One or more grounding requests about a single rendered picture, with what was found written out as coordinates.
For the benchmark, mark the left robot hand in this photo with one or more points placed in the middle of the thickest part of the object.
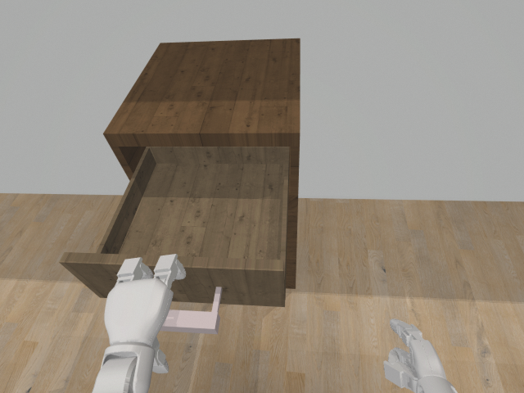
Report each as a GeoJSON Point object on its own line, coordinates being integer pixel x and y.
{"type": "Point", "coordinates": [137, 306]}

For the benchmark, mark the handle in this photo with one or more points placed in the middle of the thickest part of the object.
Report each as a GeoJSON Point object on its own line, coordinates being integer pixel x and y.
{"type": "Point", "coordinates": [194, 321]}

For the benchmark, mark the drawer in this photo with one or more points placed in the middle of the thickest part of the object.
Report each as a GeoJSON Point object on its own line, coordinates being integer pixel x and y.
{"type": "Point", "coordinates": [222, 210]}

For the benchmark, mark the cabinet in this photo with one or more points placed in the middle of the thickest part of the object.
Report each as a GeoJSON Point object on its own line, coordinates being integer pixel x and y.
{"type": "Point", "coordinates": [239, 93]}

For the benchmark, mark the left robot forearm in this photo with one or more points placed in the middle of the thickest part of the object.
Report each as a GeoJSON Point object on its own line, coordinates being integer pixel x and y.
{"type": "Point", "coordinates": [126, 368]}

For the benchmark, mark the right robot forearm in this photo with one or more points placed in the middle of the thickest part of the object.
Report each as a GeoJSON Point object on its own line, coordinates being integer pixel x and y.
{"type": "Point", "coordinates": [434, 384]}

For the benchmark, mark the right robot hand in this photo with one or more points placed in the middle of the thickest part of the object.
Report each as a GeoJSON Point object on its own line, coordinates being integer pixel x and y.
{"type": "Point", "coordinates": [405, 369]}

